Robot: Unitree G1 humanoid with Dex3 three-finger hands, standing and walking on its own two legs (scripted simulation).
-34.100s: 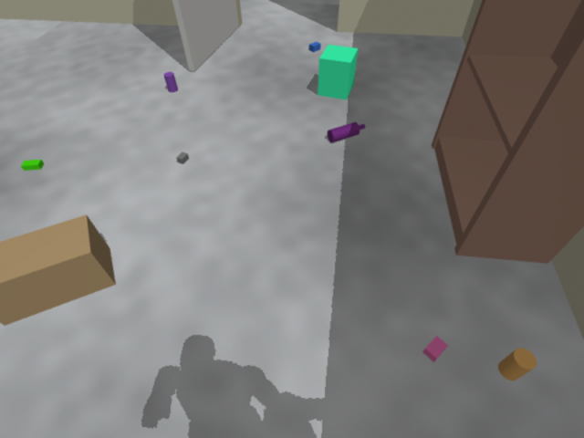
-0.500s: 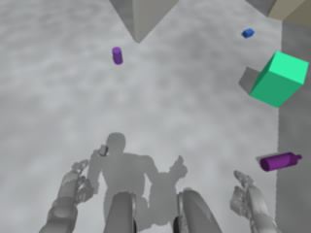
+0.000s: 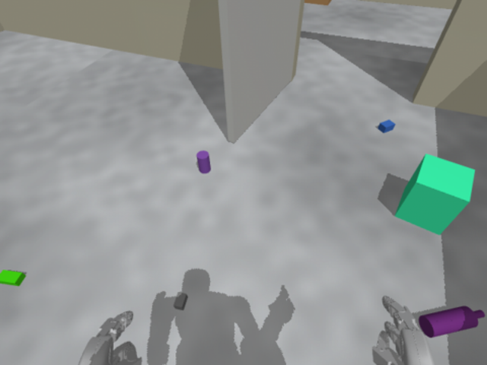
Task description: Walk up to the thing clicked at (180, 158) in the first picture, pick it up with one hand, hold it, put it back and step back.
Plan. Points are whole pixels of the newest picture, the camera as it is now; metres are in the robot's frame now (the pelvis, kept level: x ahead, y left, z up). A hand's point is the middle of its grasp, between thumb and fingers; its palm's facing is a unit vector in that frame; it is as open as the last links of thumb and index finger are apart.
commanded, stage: home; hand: left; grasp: from above
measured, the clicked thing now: (180, 301) +0.50 +0.26 -0.70
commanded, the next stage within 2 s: stand in 1.92 s
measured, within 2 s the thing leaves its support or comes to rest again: neither
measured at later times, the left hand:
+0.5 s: hand out of the picture +0.15 +0.18 -0.05, palm faces +0.05 -0.98 -0.20, open 7.5 cm
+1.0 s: hand out of the picture +0.16 +0.18 -0.05, palm faces +0.04 -0.98 -0.20, open 7.4 cm
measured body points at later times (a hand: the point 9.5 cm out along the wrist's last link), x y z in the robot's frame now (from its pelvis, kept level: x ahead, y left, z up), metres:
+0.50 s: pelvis -0.01 +0.00 +0.00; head +0.01 +0.00 +0.45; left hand +0.15 +0.23 -0.03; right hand +0.15 -0.24 -0.07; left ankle +0.01 +0.12 -0.68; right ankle -0.01 -0.13 -0.68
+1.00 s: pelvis +0.00 +0.00 +0.00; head +0.01 +0.00 +0.45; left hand +0.16 +0.23 -0.03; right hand +0.16 -0.25 -0.06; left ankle +0.01 +0.12 -0.68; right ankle -0.01 -0.13 -0.68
